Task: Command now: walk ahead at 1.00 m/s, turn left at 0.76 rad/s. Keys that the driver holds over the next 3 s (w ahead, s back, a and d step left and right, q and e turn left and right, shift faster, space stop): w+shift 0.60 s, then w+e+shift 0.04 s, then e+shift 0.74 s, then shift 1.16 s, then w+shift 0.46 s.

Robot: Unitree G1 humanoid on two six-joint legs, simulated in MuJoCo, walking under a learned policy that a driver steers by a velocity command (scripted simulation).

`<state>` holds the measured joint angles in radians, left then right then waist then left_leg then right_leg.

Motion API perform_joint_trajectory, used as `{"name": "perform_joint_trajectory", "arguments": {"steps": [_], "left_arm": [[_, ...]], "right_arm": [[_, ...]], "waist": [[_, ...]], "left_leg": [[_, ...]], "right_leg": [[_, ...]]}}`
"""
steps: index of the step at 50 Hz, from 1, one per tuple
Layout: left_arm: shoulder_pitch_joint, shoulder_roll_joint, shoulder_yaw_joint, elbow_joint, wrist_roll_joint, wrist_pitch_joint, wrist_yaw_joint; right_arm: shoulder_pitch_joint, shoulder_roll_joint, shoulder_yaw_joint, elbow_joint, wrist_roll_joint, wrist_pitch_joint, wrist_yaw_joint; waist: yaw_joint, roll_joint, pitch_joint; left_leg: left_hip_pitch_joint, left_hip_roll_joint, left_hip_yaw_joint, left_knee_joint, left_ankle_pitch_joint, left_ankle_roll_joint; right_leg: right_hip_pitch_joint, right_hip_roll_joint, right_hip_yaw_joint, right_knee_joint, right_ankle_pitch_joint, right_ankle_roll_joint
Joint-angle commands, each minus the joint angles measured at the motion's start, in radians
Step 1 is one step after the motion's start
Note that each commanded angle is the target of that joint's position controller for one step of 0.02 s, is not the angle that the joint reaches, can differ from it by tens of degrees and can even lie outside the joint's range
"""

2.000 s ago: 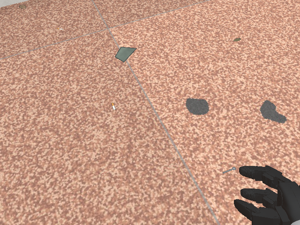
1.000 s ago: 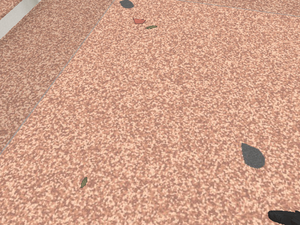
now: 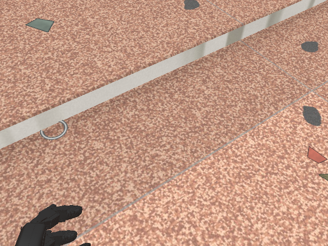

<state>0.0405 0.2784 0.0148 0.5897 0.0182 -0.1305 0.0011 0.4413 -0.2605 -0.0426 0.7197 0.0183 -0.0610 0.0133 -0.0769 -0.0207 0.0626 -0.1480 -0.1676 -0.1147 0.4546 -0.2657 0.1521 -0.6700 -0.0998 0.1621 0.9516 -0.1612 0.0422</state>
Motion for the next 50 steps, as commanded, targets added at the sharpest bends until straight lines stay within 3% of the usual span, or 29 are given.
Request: {"name": "perform_joint_trajectory", "arguments": {"steps": [1, 4, 7, 9, 10, 11, 12, 13, 14, 15, 16, 17, 20, 22, 25, 30, 32, 33, 34, 35, 36, 37, 38, 39, 40, 41, 44, 47, 50], "left_arm": [[-0.085, 0.035, 0.012, -0.070, 0.007, -0.005, -0.012], [-0.147, 0.067, 0.027, -0.095, -0.025, -0.015, -0.023], [-0.139, 0.117, 0.051, -0.099, -0.042, -0.018, -0.028], [0.075, 0.180, 0.090, -0.058, -0.051, -0.015, -0.016], [0.285, 0.203, 0.103, -0.024, -0.057, -0.003, -0.005], [0.482, 0.256, 0.105, 0.011, -0.034, 0.005, -0.001], [0.509, 0.271, 0.106, 0.067, -0.015, -0.001, -0.029], [0.450, 0.159, 0.084, 0.047, -0.026, 0.002, -0.030], [0.402, 0.117, 0.074, 0.052, -0.017, 0.012, -0.022], [0.387, 0.131, 0.074, 0.069, -0.004, 0.012, -0.028], [0.353, 0.114, 0.068, 0.079, 0.001, 0.005, -0.033], [0.323, 0.076, 0.053, 0.088, 0.005, 0.002, -0.037], [0.323, 0.053, 0.041, 0.118, -0.028, -0.002, -0.043], [0.348, 0.096, 0.050, 0.134, -0.027, -0.005, -0.033], [0.409, 0.094, 0.043, 0.165, -0.032, -0.006, -0.017], [0.527, 0.115, 0.033, 0.241, -0.045, 0.017, -0.005], [0.535, 0.139, 0.035, 0.263, -0.036, 0.033, 0.002], [0.538, 0.159, 0.039, 0.271, -0.025, 0.046, 0.009], [0.511, 0.190, 0.045, 0.273, -0.012, 0.064, 0.012], [0.441, 0.193, 0.044, 0.248, -0.002, 0.072, 0.016], [0.574, -0.003, 0.001, 0.207, 0.010, 0.060, 0.010], [0.641, 0.027, -0.005, 0.242, -0.027, 0.045, 0.003], [0.456, 0.147, 0.039, 0.185, -0.063, 0.047, 0.010], [0.353, 0.157, 0.046, 0.145, -0.066, 0.051, 0.018], [0.314, 0.132, 0.047, 0.141, -0.051, 0.060, 0.021], [0.338, 0.108, 0.054, 0.144, -0.047, 0.082, 0.020], [0.372, 0.027, 0.049, 0.121, -0.054, 0.147, 0.020], [0.327, 0.042, 0.055, 0.096, -0.030, 0.148, 0.005], [0.268, 0.077, 0.069, 0.079, -0.025, 0.152, -0.031]], "right_arm": [[-0.111, -0.156, -0.044, -0.076, 0.009, -0.018, -0.031], [-0.031, -0.153, -0.045, -0.028, 0.019, -0.023, -0.027], [-0.001, -0.159, -0.052, 0.012, 0.014, -0.006, -0.034], [-0.036, -0.190, -0.059, 0.011, -0.019, 0.009, -0.024], [-0.096, -0.185, -0.050, -0.009, -0.041, 0.012, -0.014], [-0.026, -0.074, -0.017, -0.023, -0.054, 0.001, -0.011], [0.134, 0.004, 0.013, -0.022, 0.034, -0.020, -0.005], [0.018, -0.102, 0.003, -0.018, 0.057, -0.023, -0.011], [-0.152, -0.138, -0.002, -0.053, 0.045, -0.029, -0.007], [-0.254, -0.118, 0.005, -0.079, 0.020, -0.037, -0.005], [-0.276, -0.099, 0.003, -0.090, 0.001, -0.040, -0.003], [-0.255, -0.084, 0.003, -0.083, 0.005, -0.036, 0.003], [-0.245, -0.056, 0.012, -0.071, 0.007, -0.021, 0.009], [-0.322, -0.049, 0.021, -0.096, -0.007, -0.026, 0.010], [-0.468, -0.047, 0.028, -0.137, -0.015, -0.043, 0.022], [-0.640, -0.044, 0.024, -0.200, 0.004, -0.066, 0.057], [-0.628, -0.090, 0.001, -0.220, 0.003, -0.069, 0.056], [-0.557, -0.126, -0.016, -0.213, 0.000, -0.064, 0.048], [-0.394, -0.165, -0.035, -0.180, 0.000, -0.058, 0.035], [-0.145, -0.196, -0.048, -0.120, -0.015, -0.052, 0.016], [-0.020, -0.296, -0.065, -0.081, -0.076, -0.055, 0.007], [0.005, -0.220, -0.049, -0.086, -0.067, -0.058, 0.020], [-0.065, -0.167, -0.037, -0.099, -0.059, -0.045, 0.011], [-0.132, -0.126, -0.026, -0.081, -0.044, -0.041, 0.003], [-0.181, -0.109, -0.023, -0.058, -0.039, -0.041, -0.004], [-0.230, -0.087, -0.018, -0.051, -0.044, -0.045, -0.008], [-0.393, -0.086, -0.024, -0.041, -0.036, -0.053, -0.006], [-0.449, -0.138, -0.042, -0.029, -0.031, -0.053, -0.022], [-0.440, -0.166, -0.049, -0.012, -0.004, -0.037, -0.035]], "waist": [[0.020, 0.042, 0.042], [-0.036, 0.093, 0.028], [-0.016, 0.120, 0.038], [0.109, 0.147, -0.094], [0.237, 0.152, -0.221], [0.248, -0.070, -0.403], [0.153, -0.546, -0.502], [0.194, -0.331, -0.337], [0.211, -0.131, -0.190], [0.194, 0.040, -0.095], [0.149, 0.043, -0.068], [0.104, 0.002, -0.051], [0.064, -0.027, 0.005], [0.075, 0.001, 0.055], [0.124, 0.005, 0.085], [0.166, -0.030, 0.101], [0.119, -0.087, 0.042], [0.069, -0.136, -0.017], [-0.028, -0.171, -0.111], [-0.155, -0.168, -0.237], [-0.050, 0.163, -0.485], [-0.063, 0.271, -0.740], [-0.078, 0.221, -0.575], [-0.050, 0.168, -0.378], [-0.008, 0.098, -0.252], [0.051, 0.105, -0.192], [0.149, 0.135, -0.073], [0.159, 0.111, -0.089], [0.136, 0.083, -0.114]], "left_leg": [[-0.322, 0.149, -0.149, -0.239, 0.081, 0.104], [-0.207, 0.208, -0.196, -0.220, 0.017, 0.081], [0.043, 0.287, -0.237, -0.147, 0.203, 0.063], [0.145, 0.291, -0.214, 0.070, 0.679, 0.031], [0.038, 0.260, -0.171, 0.319, 0.765, 0.001], [-0.233, 0.165, -0.131, 0.732, 0.401, -0.032], [-0.536, 0.041, -0.094, 1.014, -0.207, -0.078], [-0.646, 0.128, -0.079, 1.041, -0.147, -0.058], [-0.662, 0.160, -0.040, 1.015, -0.103, -0.052], [-0.638, 0.187, -0.027, 0.956, -0.081, -0.051], [-0.605, 0.225, -0.033, 0.868, -0.047, -0.047], [-0.557, 0.253, -0.033, 0.815, -0.025, -0.046], [-0.588, 0.292, -0.002, 0.704, -0.004, -0.065], [-0.677, 0.306, 0.016, 0.602, 0.115, -0.090], [-0.605, 0.279, 0.091, 0.376, 0.350, -0.114], [-0.456, 0.193, 0.157, 0.083, 0.474, -0.091], [-0.370, 0.137, 0.167, 0.061, 0.364, -0.072], [-0.283, 0.102, 0.174, 0.071, 0.288, -0.061], [-0.107, 0.098, 0.164, 0.056, 0.287, -0.040], [0.230, 0.211, 0.078, 0.084, 0.423, -0.011], [0.747, 0.558, -0.329, 0.191, 0.644, 0.116], [0.831, 0.661, -0.608, 0.086, 0.610, 0.201], [0.670, 0.590, -0.411, 0.052, 0.678, 0.146], [0.480, 0.553, -0.226, 0.035, 0.796, 0.110], [0.291, 0.510, -0.137, -0.015, 0.810, 0.088], [0.132, 0.486, -0.059, -0.076, 0.750, 0.076], [-0.171, 0.494, 0.095, -0.223, 0.636, 0.078], [-0.190, 0.432, 0.257, -0.233, 0.620, 0.052], [-0.077, 0.419, 0.320, -0.190, 0.562, 0.020]], "right_leg": [[0.246, 0.061, -0.142, -0.270, 0.317, 0.033], [0.284, 0.067, -0.114, -0.400, 0.416, 0.021], [0.201, 0.056, -0.103, -0.462, 0.296, -0.017], [0.380, 0.097, -0.158, -0.430, 0.149, -0.068], [0.640, 0.065, -0.155, -0.365, 0.086, -0.097], [1.015, -0.082, 0.094, -0.293, -0.149, -0.174], [1.181, -0.282, 0.731, -0.642, -0.623, -0.313], [1.087, -0.268, 0.770, -0.730, -0.758, -0.273], [0.943, -0.231, 0.586, -0.712, -0.588, -0.252], [0.794, -0.186, 0.463, -0.712, -0.402, -0.246], [0.707, -0.148, 0.370, -0.711, -0.296, -0.249], [0.642, -0.110, 0.296, -0.732, -0.245, -0.239], [0.563, -0.093, 0.203, -0.790, -0.158, -0.258], [0.555, -0.101, 0.157, -0.835, -0.081, -0.272], [0.509, -0.048, -0.002, -0.890, 0.102, -0.240], [0.651, -0.073, -0.104, -0.907, 0.345, -0.207], [0.753, -0.106, -0.088, -0.787, 0.725, -0.189], [0.800, -0.111, -0.072, -0.668, 0.950, -0.175], [0.789, -0.106, -0.069, -0.459, 1.095, -0.149], [0.585, -0.073, -0.068, -0.172, 0.974, -0.105], [0.147, 0.106, -0.092, 0.308, 0.084, -0.043], [0.062, 0.157, 0.056, 0.507, -0.426, -0.034], [0.003, 0.094, 0.017, 0.524, -0.385, -0.023], [-0.042, 0.049, -0.033, 0.450, -0.342, -0.017], [-0.029, 0.021, -0.066, 0.405, -0.306, -0.006], [0.041, -0.010, -0.070, 0.373, -0.278, 0.001], [0.152, -0.056, -0.099, 0.245, -0.258, 0.022], [0.228, -0.046, -0.137, -0.012, 0.056, 0.001], [0.270, -0.012, -0.174, -0.189, 0.239, -0.036]]}}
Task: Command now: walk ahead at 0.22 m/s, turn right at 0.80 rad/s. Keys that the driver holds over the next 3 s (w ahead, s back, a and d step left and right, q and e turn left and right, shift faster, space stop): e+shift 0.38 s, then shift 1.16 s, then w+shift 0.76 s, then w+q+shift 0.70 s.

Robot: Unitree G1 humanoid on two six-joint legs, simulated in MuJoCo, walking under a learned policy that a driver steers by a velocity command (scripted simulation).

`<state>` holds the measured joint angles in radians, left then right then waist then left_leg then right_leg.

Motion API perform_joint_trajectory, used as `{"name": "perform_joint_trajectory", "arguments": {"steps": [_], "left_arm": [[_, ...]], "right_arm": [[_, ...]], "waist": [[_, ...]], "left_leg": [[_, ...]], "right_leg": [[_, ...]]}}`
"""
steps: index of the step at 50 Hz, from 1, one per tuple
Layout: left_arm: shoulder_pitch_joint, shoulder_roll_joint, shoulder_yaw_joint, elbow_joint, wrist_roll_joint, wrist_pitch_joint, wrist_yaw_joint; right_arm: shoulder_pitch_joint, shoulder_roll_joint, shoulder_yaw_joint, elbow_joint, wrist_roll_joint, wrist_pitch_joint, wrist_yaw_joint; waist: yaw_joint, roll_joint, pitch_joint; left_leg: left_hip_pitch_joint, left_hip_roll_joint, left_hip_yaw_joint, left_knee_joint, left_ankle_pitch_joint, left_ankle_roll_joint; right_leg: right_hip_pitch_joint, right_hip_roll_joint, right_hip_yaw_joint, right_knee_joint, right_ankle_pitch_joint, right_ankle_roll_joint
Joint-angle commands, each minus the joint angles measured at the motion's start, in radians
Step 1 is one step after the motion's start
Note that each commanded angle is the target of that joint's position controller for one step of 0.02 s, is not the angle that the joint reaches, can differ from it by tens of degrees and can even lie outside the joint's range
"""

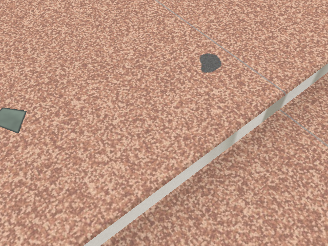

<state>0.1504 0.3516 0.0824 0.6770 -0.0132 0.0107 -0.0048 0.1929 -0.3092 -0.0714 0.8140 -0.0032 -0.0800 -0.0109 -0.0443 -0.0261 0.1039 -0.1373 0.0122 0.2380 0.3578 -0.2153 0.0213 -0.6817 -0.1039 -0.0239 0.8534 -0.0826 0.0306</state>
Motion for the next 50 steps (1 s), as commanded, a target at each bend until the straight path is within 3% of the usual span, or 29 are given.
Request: {"name": "perform_joint_trajectory", "arguments": {"steps": [1, 4, 6, 7, 8, 9, 10, 11, 12, 13, 15, 18, 25, 27, 28, 29, 30, 31, 32, 34, 37, 39, 41, 43, 45, 46, 47, 49, 50], "left_arm": [[0.134, 0.022, 0.008, -0.025, 0.006, 0.014, -0.035], [0.131, 0.090, 0.040, -0.057, 0.008, 0.023, -0.052], [0.300, 0.149, 0.080, -0.020, 0.009, 0.013, -0.035], [0.277, 0.245, 0.100, -0.033, -0.001, 0.006, -0.011], [0.186, 0.300, 0.094, -0.107, 0.040, -0.008, -0.010], [0.158, 0.251, 0.082, -0.148, 0.040, -0.032, -0.029], [0.133, 0.219, 0.073, -0.156, 0.024, -0.046, -0.030], [0.097, 0.183, 0.066, -0.155, -0.001, -0.044, -0.022], [0.057, 0.157, 0.057, -0.166, -0.009, -0.035, -0.006], [0.030, 0.144, 0.053, -0.183, -0.002, -0.023, 0.011], [0.030, 0.154, 0.059, -0.196, 0.012, -0.008, 0.033], [0.054, 0.165, 0.069, -0.199, 0.002, 0.010, 0.054], [0.031, 0.106, 0.041, -0.207, 0.017, 0.038, 0.041], [0.007, 0.094, 0.031, -0.209, 0.010, 0.040, 0.036], [0.031, 0.075, 0.023, -0.199, 0.010, 0.038, 0.033], [0.086, 0.031, 0.007, -0.191, 0.022, 0.036, 0.031], [0.074, 0.071, 0.019, -0.222, 0.016, 0.030, 0.031], [0.074, 0.143, 0.039, -0.205, 0.025, 0.020, 0.034], [0.064, 0.165, 0.049, -0.182, 0.016, 0.022, 0.033], [0.062, 0.103, 0.034, -0.159, 0.020, 0.036, 0.038], [0.024, 0.029, 0.004, -0.160, 0.009, 0.030, 0.033], [0.001, 0.003, -0.010, -0.158, 0.009, 0.025, 0.031], [-0.002, 0.013, -0.009, -0.144, 0.001, 0.024, 0.032], [0.044, 0.019, -0.004, -0.107, -0.001, 0.024, 0.035], [0.055, 0.040, -0.003, -0.090, 0.012, 0.025, 0.039], [0.057, 0.083, 0.002, -0.098, 0.024, 0.025, 0.046], [0.060, 0.105, 0.011, -0.074, 0.032, 0.026, 0.039], [0.048, 0.011, -0.012, -0.072, 0.044, 0.016, 0.021], [0.047, 0.012, -0.014, -0.067, 0.043, 0.011, 0.020]], "right_arm": [[-0.187, -0.132, -0.024, -0.100, 0.023, -0.010, -0.012], [-0.179, -0.171, -0.041, -0.093, 0.044, 0.021, -0.015], [-0.165, -0.143, -0.037, -0.095, 0.054, 0.046, -0.013], [-0.097, -0.081, -0.019, -0.103, 0.007, 0.054, -0.006], [-0.003, -0.064, -0.008, -0.128, -0.021, 0.055, 0.003], [-0.024, -0.131, -0.012, -0.122, -0.010, 0.045, 0.013], [-0.097, -0.139, -0.015, -0.139, 0.010, 0.038, 0.016], [-0.130, -0.120, -0.013, -0.128, -0.002, 0.038, 0.007], [-0.148, -0.125, -0.014, -0.124, -0.014, 0.044, -0.002], [-0.163, -0.129, -0.016, -0.121, -0.014, 0.050, -0.002], [-0.168, -0.100, -0.012, -0.104, -0.006, 0.055, 0.002], [-0.179, -0.070, -0.003, -0.093, 0.006, 0.062, 0.001], [-0.152, -0.094, -0.009, -0.075, 0.003, 0.057, 0.012], [-0.106, -0.098, -0.014, -0.065, -0.003, 0.045, 0.019], [-0.096, -0.119, -0.020, -0.066, -0.014, 0.042, 0.020], [-0.114, -0.176, -0.028, -0.086, -0.033, 0.046, 0.015], [-0.103, -0.227, -0.040, -0.074, -0.056, 0.053, 0.008], [-0.116, -0.195, -0.034, -0.089, -0.041, 0.050, 0.005], [-0.128, -0.162, -0.026, -0.094, -0.022, 0.050, 0.000], [-0.133, -0.129, -0.013, -0.092, 0.004, 0.054, -0.005], [-0.085, -0.097, 0.001, -0.069, -0.002, 0.067, -0.008], [-0.066, -0.108, 0.000, -0.058, -0.005, 0.075, -0.009], [-0.034, -0.138, -0.008, -0.049, -0.004, 0.083, -0.007], [-0.032, -0.139, -0.005, -0.039, 0.008, 0.085, -0.004], [0.006, -0.117, 0.004, -0.020, 0.015, 0.070, 0.000], [0.015, -0.101, 0.011, -0.023, -0.006, 0.053, 0.007], [0.024, -0.082, 0.014, -0.019, -0.008, 0.038, 0.013], [-0.055, -0.076, 0.019, -0.009, -0.013, 0.038, 0.015], [-0.068, -0.068, 0.021, -0.004, -0.011, 0.046, 0.012]], "waist": [[0.099, 0.083, -0.149], [0.115, 0.080, -0.138], [0.193, 0.006, -0.187], [0.132, -0.261, -0.123], [0.023, -0.386, -0.275], [0.075, -0.203, -0.403], [0.073, -0.115, -0.343], [0.050, -0.011, -0.264], [0.034, -0.011, -0.237], [0.022, -0.025, -0.232], [0.023, -0.028, -0.247], [0.037, -0.036, -0.265], [0.077, -0.147, -0.244], [0.050, -0.145, -0.231], [0.052, -0.101, -0.217], [0.093, 0.090, -0.209], [0.103, 0.301, -0.141], [0.084, 0.235, -0.137], [0.078, 0.160, -0.133], [0.069, 0.126, -0.124], [0.044, 0.162, -0.136], [0.026, 0.206, -0.156], [0.003, 0.232, -0.169], [0.025, 0.221, -0.171], [0.026, 0.172, -0.176], [0.009, 0.080, -0.214], [-0.010, -0.052, -0.235], [0.032, -0.029, -0.193], [0.033, -0.030, -0.159]], "left_leg": [[-0.049, 0.254, -0.028, -0.073, 0.498, 0.142], [0.028, 0.280, -0.014, 0.082, 0.586, 0.101], [-0.035, 0.214, 0.006, 0.417, 0.564, 0.035], [-0.228, 0.077, 0.015, 0.696, -0.056, -0.046], [-0.530, -0.117, -0.151, 1.007, -0.495, -0.098], [-0.556, -0.087, -0.351, 1.044, -0.434, -0.068], [-0.567, -0.062, -0.373, 0.998, -0.345, -0.038], [-0.563, -0.027, -0.378, 0.912, -0.276, -0.031], [-0.528, -0.007, -0.390, 0.818, -0.232, -0.029], [-0.460, -0.009, -0.389, 0.743, -0.201, -0.030], [-0.401, -0.050, -0.370, 0.620, -0.163, -0.052], [-0.370, -0.080, -0.385, 0.485, -0.122, -0.086], [-0.236, -0.046, -0.349, 0.308, -0.055, -0.085], [-0.142, -0.033, -0.326, 0.141, 0.051, -0.052], [-0.086, 0.018, -0.361, 0.047, 0.130, -0.022], [-0.038, 0.199, -0.559, -0.042, 0.191, 0.045], [-0.097, 0.344, -0.785, -0.099, 0.269, 0.217], [-0.118, 0.372, -0.826, -0.096, 0.214, 0.268], [-0.117, 0.314, -0.721, -0.070, 0.175, 0.231], [-0.069, 0.232, -0.608, -0.047, 0.140, 0.177], [-0.002, 0.167, -0.500, -0.036, 0.195, 0.165], [0.026, 0.158, -0.471, -0.022, 0.235, 0.164], [0.040, 0.174, -0.484, -0.007, 0.289, 0.173], [0.031, 0.172, -0.482, 0.023, 0.333, 0.160], [-0.036, 0.157, -0.471, 0.030, 0.326, 0.098], [-0.100, 0.126, -0.427, 0.063, 0.280, 0.054], [-0.091, 0.047, -0.331, 0.065, 0.144, 0.005], [-0.053, 0.020, -0.299, 0.094, 0.075, -0.037], [-0.053, 0.022, -0.300, 0.100, 0.083, -0.036]], "right_leg": [[0.275, -0.008, 0.004, -0.120, 0.150, -0.037], [0.292, 0.042, -0.060, -0.160, -0.002, -0.087], [0.503, 0.135, -0.071, -0.284, 0.039, -0.161], [0.574, 0.009, 0.195, -0.380, 0.587, -0.223], [0.789, -0.165, 0.673, -0.430, 0.490, -0.452], [0.801, -0.213, 0.777, -0.542, 0.222, -0.446], [0.744, -0.185, 0.709, -0.558, 0.072, -0.392], [0.653, -0.134, 0.630, -0.556, -0.019, -0.324], [0.571, -0.109, 0.575, -0.547, -0.014, -0.294], [0.508, -0.067, 0.523, -0.548, 0.008, -0.266], [0.487, -0.023, 0.472, -0.529, 0.114, -0.248], [0.489, -0.010, 0.488, -0.508, 0.117, -0.243], [0.434, 0.002, 0.504, -0.444, 0.052, -0.212], [0.419, 0.021, 0.507, -0.390, 0.056, -0.187], [0.395, 0.061, 0.479, -0.345, -0.043, -0.149], [0.331, 0.172, 0.363, -0.164, -0.333, -0.091], [0.203, 0.284, 0.226, 0.019, -0.549, -0.035], [0.175, 0.224, 0.252, 0.198, -0.531, -0.003], [0.180, 0.214, 0.256, 0.264, -0.466, 0.009], [0.159, 0.205, 0.250, 0.300, -0.392, 0.041], [0.200, 0.174, 0.184, 0.136, -0.359, 0.060], [0.280, 0.133, 0.130, -0.050, -0.368, 0.065], [0.356, 0.124, 0.086, -0.201, -0.353, 0.063], [0.454, 0.129, 0.064, -0.409, -0.205, 0.046], [0.592, 0.093, 0.110, -0.546, -0.016, -0.002], [0.682, 0.019, 0.166, -0.465, 0.190, -0.033], [0.639, 0.017, 0.167, -0.403, 0.147, -0.076], [0.539, 0.034, 0.168, -0.435, -0.009, -0.072], [0.502, 0.046, 0.162, -0.440, -0.031, -0.061]]}}
Over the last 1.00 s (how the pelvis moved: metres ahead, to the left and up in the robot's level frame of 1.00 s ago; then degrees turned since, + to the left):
0.82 0.01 0.00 -5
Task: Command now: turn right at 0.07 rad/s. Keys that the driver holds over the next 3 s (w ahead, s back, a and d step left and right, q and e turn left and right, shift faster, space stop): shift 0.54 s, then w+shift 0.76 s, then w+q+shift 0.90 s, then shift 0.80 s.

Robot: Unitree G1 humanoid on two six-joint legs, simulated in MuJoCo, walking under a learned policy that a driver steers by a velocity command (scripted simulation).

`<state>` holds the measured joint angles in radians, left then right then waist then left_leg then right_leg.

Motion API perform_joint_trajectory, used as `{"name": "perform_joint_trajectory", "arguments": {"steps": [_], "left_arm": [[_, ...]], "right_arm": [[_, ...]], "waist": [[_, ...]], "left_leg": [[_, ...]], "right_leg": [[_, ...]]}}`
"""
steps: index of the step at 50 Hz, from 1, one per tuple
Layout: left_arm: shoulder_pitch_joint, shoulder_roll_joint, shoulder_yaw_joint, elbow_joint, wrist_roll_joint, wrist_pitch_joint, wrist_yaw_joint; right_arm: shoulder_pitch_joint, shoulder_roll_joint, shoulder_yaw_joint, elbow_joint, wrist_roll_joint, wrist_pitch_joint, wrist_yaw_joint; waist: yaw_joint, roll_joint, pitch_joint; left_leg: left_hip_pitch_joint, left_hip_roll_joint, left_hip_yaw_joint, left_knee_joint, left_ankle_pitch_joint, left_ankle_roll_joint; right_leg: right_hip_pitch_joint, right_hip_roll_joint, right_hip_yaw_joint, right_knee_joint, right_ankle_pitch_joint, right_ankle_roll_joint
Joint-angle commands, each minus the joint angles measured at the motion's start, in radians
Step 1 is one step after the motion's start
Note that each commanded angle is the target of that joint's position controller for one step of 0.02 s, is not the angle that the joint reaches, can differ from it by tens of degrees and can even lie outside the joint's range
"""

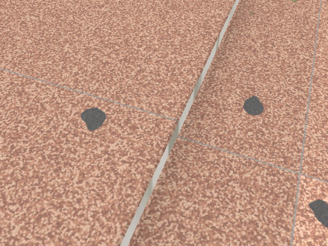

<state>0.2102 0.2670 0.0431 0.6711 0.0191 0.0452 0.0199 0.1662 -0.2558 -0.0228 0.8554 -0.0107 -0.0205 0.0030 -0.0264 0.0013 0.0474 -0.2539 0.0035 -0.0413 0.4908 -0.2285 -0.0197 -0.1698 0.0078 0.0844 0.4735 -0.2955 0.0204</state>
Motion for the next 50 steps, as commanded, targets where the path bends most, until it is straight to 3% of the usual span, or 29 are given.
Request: {"name": "perform_joint_trajectory", "arguments": {"steps": [1, 7, 15, 27, 28, 29, 30, 31, 32, 34, 35, 37, 38, 39, 40, 41, 42, 43, 44, 45, 46, 47, 50], "left_arm": [[-0.014, 0.098, 0.024, -0.057, 0.008, -0.030, -0.006], [0.015, 0.094, 0.015, -0.025, 0.002, -0.051, 0.001], [0.040, 0.084, 0.010, 0.025, -0.003, -0.061, 0.003], [0.067, 0.076, 0.005, 0.118, -0.009, -0.064, 0.007], [0.100, 0.085, 0.009, 0.140, -0.012, -0.060, 0.010], [0.115, 0.122, 0.022, 0.143, -0.023, -0.054, 0.013], [0.151, 0.154, 0.032, 0.145, -0.030, -0.055, 0.014], [0.165, 0.197, 0.045, 0.149, -0.040, -0.067, 0.016], [0.149, 0.202, 0.048, 0.145, -0.044, -0.083, 0.019], [0.100, 0.157, 0.038, 0.123, -0.039, -0.110, 0.015], [0.076, 0.157, 0.040, 0.115, -0.049, -0.113, 0.009], [0.023, 0.171, 0.045, 0.100, -0.055, -0.108, 0.003], [0.011, 0.165, 0.043, 0.094, -0.048, -0.103, 0.002], [0.002, 0.133, 0.032, 0.084, -0.037, -0.107, 0.000], [-0.040, 0.067, 0.011, 0.063, -0.028, -0.118, -0.005], [-0.030, -0.018, -0.008, 0.009, -0.028, -0.140, -0.005], [0.002, 0.001, -0.006, -0.007, -0.087, -0.159, -0.007], [-0.053, 0.050, -0.003, -0.025, -0.098, -0.170, -0.012], [-0.065, 0.062, -0.003, -0.025, -0.073, -0.171, -0.016], [-0.052, 0.056, -0.001, -0.015, -0.048, -0.168, -0.021], [-0.049, 0.061, 0.004, -0.017, -0.036, -0.161, -0.029], [-0.045, 0.057, 0.006, -0.012, -0.037, -0.150, -0.035], [-0.100, 0.043, 0.005, -0.035, -0.041, -0.134, -0.032]], "right_arm": [[-0.041, -0.125, -0.028, -0.042, -0.004, -0.006, -0.006], [-0.028, -0.122, -0.030, 0.008, -0.001, 0.008, -0.019], [-0.034, -0.125, -0.034, 0.080, 0.003, 0.013, -0.030], [-0.020, -0.122, -0.033, 0.167, 0.007, 0.019, -0.043], [0.009, -0.109, -0.031, 0.183, 0.010, 0.022, -0.045], [0.008, -0.115, -0.036, 0.182, 0.023, 0.021, -0.044], [-0.045, -0.121, -0.038, 0.154, 0.027, 0.010, -0.039], [-0.116, -0.095, -0.029, 0.109, 0.039, -0.013, -0.028], [-0.163, -0.106, -0.031, 0.075, 0.047, -0.038, -0.019], [-0.135, -0.111, -0.035, 0.069, 0.054, -0.079, 0.000], [-0.103, -0.098, -0.031, 0.073, 0.056, -0.091, 0.009], [0.020, -0.094, -0.038, 0.125, 0.046, -0.101, 0.017], [0.131, -0.102, -0.049, 0.173, 0.040, -0.100, 0.015], [0.246, -0.116, -0.062, 0.210, 0.037, -0.094, 0.009], [0.400, -0.156, -0.076, 0.237, 0.034, -0.094, 0.000], [0.472, -0.246, -0.081, 0.221, 0.021, -0.100, 0.006], [0.397, -0.210, -0.069, 0.203, 0.010, -0.113, 0.017], [0.287, -0.172, -0.054, 0.164, 0.015, -0.119, 0.020], [0.240, -0.139, -0.041, 0.142, 0.009, -0.118, 0.023], [0.223, -0.130, -0.033, 0.130, 0.004, -0.110, 0.026], [0.213, -0.109, -0.024, 0.125, -0.001, -0.103, 0.026], [0.224, -0.096, -0.017, 0.126, 0.001, -0.099, 0.022], [0.272, -0.112, -0.015, 0.132, 0.006, -0.096, 0.002]], "waist": [[0.013, -0.059, -0.072], [0.005, -0.052, -0.030], [0.008, -0.017, -0.041], [0.010, -0.014, -0.038], [0.015, -0.032, -0.077], [0.030, -0.068, -0.043], [0.060, -0.120, 0.026], [0.079, -0.221, 0.094], [0.085, -0.231, 0.154], [0.054, -0.178, 0.142], [0.038, -0.162, 0.113], [-0.026, -0.140, 0.027], [-0.072, -0.108, -0.014], [-0.120, -0.064, -0.039], [-0.191, 0.088, -0.064], [-0.160, 0.325, -0.104], [-0.110, 0.260, -0.080], [-0.081, 0.162, 0.026], [-0.064, 0.105, 0.030], [-0.040, 0.074, 0.021], [-0.019, 0.078, 0.039], [-0.012, 0.096, 0.051], [-0.018, 0.070, 0.099]], "left_leg": [[0.055, 0.029, -0.019, -0.030, 0.106, 0.006], [0.075, 0.032, -0.024, -0.030, 0.112, 0.002], [0.096, 0.035, -0.026, -0.037, 0.135, -0.009], [0.095, 0.031, -0.020, -0.045, 0.142, -0.009], [0.094, -0.005, 0.023, -0.016, -0.037, -0.004], [0.021, -0.043, 0.065, 0.049, -0.268, 0.005], [-0.111, -0.046, 0.071, 0.124, -0.372, 0.014], [-0.205, -0.035, 0.090, 0.244, -0.272, 0.022], [-0.295, 0.031, 0.028, 0.335, -0.233, 0.043], [-0.397, 0.100, -0.012, 0.356, -0.232, 0.080], [-0.335, 0.108, -0.002, 0.258, -0.217, 0.090], [-0.004, 0.033, 0.101, 0.071, -0.085, 0.072], [0.173, -0.022, 0.165, 0.043, 0.017, 0.043], [0.321, -0.046, 0.170, 0.038, 0.016, 0.029], [0.474, 0.087, -0.041, -0.063, -0.109, 0.074], [0.544, 0.320, -0.515, -0.207, -0.296, 0.195], [0.486, 0.430, -0.794, -0.325, -0.625, 0.307], [0.429, 0.428, -0.706, -0.328, -0.636, 0.290], [0.384, 0.381, -0.578, -0.306, -0.521, 0.254], [0.328, 0.332, -0.474, -0.307, -0.424, 0.226], [0.263, 0.288, -0.389, -0.323, -0.351, 0.202], [0.222, 0.258, -0.328, -0.350, -0.301, 0.190], [0.185, 0.232, -0.204, -0.411, -0.102, 0.203]], "right_leg": [[-0.034, -0.063, 0.056, -0.063, 0.181, -0.044], [-0.086, -0.056, 0.060, -0.070, 0.163, -0.037], [-0.067, -0.042, 0.047, -0.070, 0.194, -0.037], [-0.053, -0.025, 0.022, -0.075, 0.214, -0.036], [-0.034, -0.014, 0.019, -0.099, -0.001, -0.049], [-0.053, -0.031, 0.070, -0.140, -0.337, -0.086], [-0.067, -0.108, 0.195, -0.226, -0.584, -0.141], [-0.071, -0.234, 0.377, -0.342, -0.678, -0.208], [-0.074, -0.318, 0.485, -0.402, -0.603, -0.258], [0.034, -0.333, 0.452, -0.384, -0.409, -0.252], [0.033, -0.309, 0.377, -0.368, -0.327, -0.225], [-0.094, -0.187, 0.184, -0.299, -0.215, -0.173], [-0.185, -0.145, 0.129, -0.225, -0.219, -0.164], [-0.281, -0.105, 0.089, -0.112, -0.167, -0.148], [-0.429, -0.033, 0.004, 0.212, -0.045, -0.097], [-0.625, 0.058, -0.020, 0.581, -0.231, -0.054], [-0.780, 0.026, 0.076, 0.764, -0.193, -0.080], [-0.898, -0.056, 0.065, 0.832, -0.097, -0.105], [-0.883, -0.096, 0.036, 0.831, -0.007, -0.111], [-0.833, -0.125, 0.029, 0.790, 0.053, -0.104], [-0.782, -0.143, 0.023, 0.733, 0.106, -0.090], [-0.747, -0.145, 0.006, 0.701, 0.148, -0.072], [-0.770, -0.134, -0.037, 0.588, 0.262, -0.022]]}}
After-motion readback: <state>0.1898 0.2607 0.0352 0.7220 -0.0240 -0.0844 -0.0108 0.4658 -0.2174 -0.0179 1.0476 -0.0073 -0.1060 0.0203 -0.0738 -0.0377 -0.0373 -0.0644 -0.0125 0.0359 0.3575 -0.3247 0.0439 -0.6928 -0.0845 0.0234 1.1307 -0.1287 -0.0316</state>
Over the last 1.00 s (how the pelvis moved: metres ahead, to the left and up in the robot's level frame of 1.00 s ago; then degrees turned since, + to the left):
0.21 0.01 0.00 -31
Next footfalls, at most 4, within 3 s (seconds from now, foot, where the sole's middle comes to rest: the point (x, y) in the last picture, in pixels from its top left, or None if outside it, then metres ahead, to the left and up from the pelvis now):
1.28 right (195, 226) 0.57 -0.11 -0.77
1.74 left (145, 144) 0.90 0.09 -0.65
2.16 right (143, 75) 1.36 0.11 -0.65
2.54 left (74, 72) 1.40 0.49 -0.65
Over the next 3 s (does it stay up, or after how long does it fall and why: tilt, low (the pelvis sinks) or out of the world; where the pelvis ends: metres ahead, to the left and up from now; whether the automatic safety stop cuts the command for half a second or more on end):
stays up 1.42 0.35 0.11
